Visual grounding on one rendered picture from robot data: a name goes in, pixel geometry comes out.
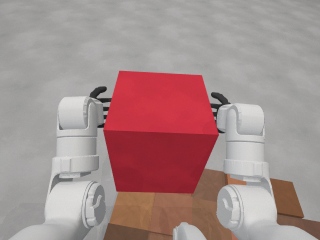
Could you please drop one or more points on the left robot forearm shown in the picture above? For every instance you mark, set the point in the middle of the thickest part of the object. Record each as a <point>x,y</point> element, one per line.
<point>78,118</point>

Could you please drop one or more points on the right robot forearm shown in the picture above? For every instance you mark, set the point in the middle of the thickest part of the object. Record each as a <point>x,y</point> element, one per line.
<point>244,128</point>

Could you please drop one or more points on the left robot upper arm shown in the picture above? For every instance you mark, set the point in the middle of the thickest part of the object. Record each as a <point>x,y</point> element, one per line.
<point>72,209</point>

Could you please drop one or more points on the robot right hand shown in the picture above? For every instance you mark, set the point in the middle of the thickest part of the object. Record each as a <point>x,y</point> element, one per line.
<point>223,100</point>

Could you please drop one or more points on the right robot upper arm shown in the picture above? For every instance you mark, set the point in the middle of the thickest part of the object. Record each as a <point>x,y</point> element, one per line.
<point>250,213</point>

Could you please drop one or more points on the carton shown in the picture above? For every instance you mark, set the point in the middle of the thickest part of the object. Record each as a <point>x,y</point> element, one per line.
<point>159,132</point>

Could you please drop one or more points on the robot left hand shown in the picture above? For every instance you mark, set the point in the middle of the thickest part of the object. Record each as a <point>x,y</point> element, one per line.
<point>94,94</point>

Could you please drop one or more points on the robot right thigh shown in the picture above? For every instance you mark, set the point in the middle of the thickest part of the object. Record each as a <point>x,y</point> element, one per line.
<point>187,232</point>

